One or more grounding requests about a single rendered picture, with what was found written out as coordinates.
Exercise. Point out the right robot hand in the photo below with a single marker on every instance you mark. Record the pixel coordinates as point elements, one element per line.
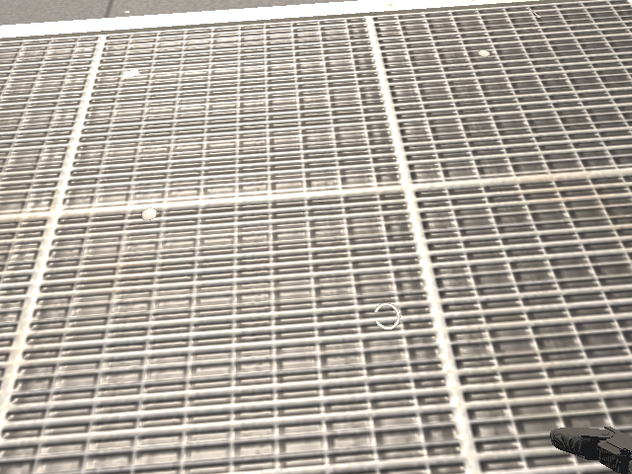
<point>611,447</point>

